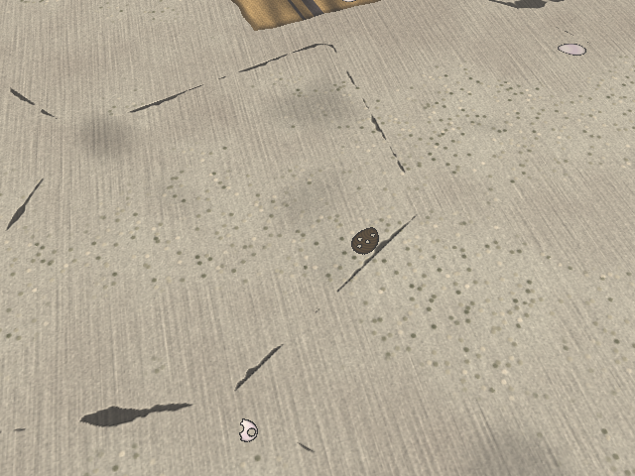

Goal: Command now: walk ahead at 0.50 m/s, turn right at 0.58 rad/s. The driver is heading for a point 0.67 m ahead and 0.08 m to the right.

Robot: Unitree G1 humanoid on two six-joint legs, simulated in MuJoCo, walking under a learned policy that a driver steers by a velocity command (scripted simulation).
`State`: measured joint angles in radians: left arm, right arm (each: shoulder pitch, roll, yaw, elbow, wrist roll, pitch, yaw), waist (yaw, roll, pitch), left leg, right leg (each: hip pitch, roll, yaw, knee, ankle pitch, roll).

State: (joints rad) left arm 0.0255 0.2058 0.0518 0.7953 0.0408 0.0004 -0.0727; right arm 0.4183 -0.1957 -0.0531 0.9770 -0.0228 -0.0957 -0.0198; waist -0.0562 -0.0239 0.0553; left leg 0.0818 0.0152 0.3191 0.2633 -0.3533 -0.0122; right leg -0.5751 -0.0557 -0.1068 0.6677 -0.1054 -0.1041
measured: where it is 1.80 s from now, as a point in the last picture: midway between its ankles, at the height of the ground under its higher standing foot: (373, 400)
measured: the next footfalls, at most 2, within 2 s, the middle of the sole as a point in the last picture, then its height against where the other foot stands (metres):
right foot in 0.06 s outside the picture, level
left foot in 0.64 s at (323, 431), level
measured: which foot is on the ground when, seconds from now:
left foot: down 0.00-0.08, up 0.10-0.62, down 0.64-1.00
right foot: up 0.00-0.04, down 0.06-0.64, up 0.66-1.00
